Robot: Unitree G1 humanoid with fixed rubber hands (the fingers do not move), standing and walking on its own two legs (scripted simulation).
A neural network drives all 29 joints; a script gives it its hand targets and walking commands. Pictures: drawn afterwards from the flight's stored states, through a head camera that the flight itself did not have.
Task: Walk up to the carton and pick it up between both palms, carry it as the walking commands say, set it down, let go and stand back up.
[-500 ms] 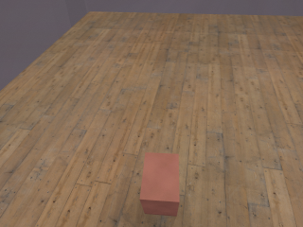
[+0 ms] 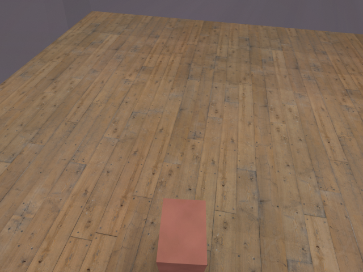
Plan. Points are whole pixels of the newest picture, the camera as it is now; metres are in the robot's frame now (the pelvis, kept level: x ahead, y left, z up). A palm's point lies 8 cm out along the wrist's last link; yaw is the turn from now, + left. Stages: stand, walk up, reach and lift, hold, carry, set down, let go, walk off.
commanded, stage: walk up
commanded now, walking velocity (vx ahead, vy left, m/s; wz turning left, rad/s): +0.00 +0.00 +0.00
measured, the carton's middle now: (182, 239) +0.38 +0.00 -0.62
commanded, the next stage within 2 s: none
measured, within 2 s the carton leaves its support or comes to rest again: neither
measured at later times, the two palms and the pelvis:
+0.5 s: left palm out of the picture +0.01 +0.23 -0.13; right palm out of the picture -0.04 -0.24 -0.14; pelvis -0.05 -0.01 +0.00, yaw +0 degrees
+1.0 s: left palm out of the picture -0.12 +0.16 -0.09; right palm out of the picture -0.11 -0.30 -0.14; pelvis -0.11 -0.07 +0.02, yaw -3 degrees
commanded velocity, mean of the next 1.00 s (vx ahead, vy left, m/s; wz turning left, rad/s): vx -0.01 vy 0.03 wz -0.03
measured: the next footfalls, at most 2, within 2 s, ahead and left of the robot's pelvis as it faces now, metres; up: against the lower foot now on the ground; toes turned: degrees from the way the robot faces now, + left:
right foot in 0.64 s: -0.10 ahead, -0.13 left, +0.00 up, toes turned -4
left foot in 1.38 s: -0.02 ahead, +0.15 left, +0.00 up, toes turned -3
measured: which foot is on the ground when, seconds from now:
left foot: down 0.00-0.66, up 0.68-1.00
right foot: down 0.00-0.46, up 0.48-0.62, down 0.64-1.00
